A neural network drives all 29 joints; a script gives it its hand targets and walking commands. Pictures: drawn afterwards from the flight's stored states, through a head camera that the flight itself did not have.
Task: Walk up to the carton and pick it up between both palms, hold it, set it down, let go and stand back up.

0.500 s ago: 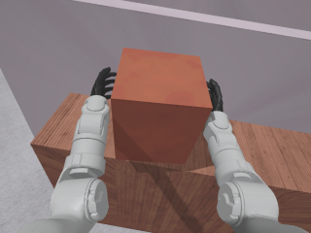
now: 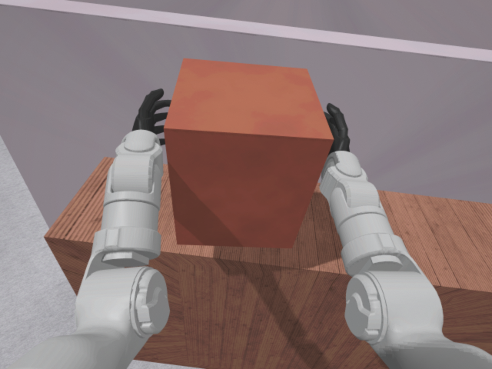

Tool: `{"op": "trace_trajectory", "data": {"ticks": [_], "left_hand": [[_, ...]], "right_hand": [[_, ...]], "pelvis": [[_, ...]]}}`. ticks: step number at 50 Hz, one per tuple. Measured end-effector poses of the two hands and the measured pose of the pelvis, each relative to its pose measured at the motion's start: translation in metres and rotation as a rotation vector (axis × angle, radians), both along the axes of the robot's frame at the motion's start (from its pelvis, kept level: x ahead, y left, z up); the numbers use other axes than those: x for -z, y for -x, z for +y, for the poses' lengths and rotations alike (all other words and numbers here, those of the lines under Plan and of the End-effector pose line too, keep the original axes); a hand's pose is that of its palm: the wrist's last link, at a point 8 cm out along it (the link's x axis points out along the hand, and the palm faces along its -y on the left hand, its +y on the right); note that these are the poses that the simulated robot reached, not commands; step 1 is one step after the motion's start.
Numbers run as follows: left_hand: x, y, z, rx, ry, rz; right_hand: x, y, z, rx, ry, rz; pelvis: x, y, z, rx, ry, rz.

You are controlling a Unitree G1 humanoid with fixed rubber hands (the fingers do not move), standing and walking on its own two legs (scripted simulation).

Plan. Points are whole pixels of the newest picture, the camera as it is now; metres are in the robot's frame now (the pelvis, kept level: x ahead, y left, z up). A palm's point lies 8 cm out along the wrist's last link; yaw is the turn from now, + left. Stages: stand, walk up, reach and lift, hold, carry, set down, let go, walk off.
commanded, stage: reach and lift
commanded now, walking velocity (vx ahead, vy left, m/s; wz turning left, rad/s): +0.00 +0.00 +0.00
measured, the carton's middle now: (240, 158) +0.42 +0.00 +0.17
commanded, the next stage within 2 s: hold in 1.38 s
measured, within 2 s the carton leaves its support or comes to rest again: neither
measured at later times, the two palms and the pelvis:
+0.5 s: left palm (142, 121) +0.39 +0.15 +0.25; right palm (343, 134) +0.38 -0.15 +0.25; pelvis +0.00 +0.00 +0.00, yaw -1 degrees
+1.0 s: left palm (139, 108) +0.40 +0.15 +0.27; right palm (346, 113) +0.39 -0.15 +0.28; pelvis +0.02 +0.00 +0.00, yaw +0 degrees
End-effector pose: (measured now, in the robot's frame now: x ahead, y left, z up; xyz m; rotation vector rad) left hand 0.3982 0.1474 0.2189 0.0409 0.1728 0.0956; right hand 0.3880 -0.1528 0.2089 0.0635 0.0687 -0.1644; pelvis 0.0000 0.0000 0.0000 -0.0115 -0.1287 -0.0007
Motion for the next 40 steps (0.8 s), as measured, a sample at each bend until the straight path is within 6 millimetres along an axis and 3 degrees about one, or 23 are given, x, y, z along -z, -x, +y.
{"op": "trace_trajectory", "data": {"ticks": [23, 40], "left_hand": [[-0.029, 0.007, 0.001, 0.014, 0.000, 0.011], [-0.047, 0.000, 0.003, 0.006, 0.024, 0.020]], "right_hand": [[-0.037, 0.008, 0.000, 0.004, -0.031, 0.017], [-0.065, -0.002, 0.002, -0.009, -0.031, 0.037]], "pelvis": [[0.001, -0.001, 0.004, 0.010, 0.008, 0.012], [0.001, -0.011, 0.000, 0.000, 0.010, 0.046]]}}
